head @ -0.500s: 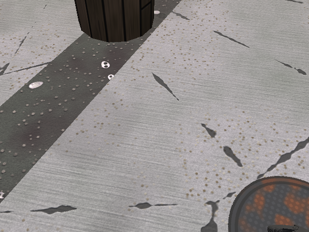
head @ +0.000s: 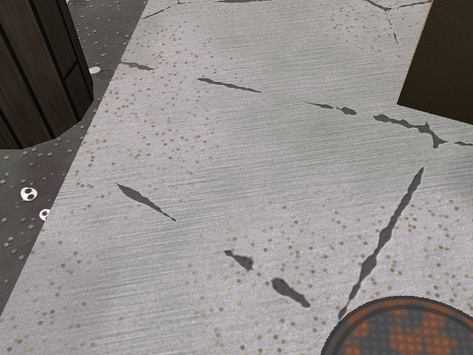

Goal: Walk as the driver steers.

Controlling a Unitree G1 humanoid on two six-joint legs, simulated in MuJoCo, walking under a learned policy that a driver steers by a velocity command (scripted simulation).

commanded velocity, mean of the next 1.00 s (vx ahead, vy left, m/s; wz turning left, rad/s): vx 0.25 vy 0.00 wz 0.04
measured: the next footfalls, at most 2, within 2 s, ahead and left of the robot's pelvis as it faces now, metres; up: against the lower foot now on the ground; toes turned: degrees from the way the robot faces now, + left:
right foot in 0.02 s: +0.17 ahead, -0.09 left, +0.00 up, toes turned -4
left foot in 0.48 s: +0.49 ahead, +0.07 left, +0.00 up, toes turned -10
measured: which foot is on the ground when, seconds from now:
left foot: down 0.00-0.02, up 0.04-0.46, down 0.48-0.92, up 0.94-1.00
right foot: up 0.00-0.00, down 0.02-0.48, up 0.50-0.90, down 0.92-1.00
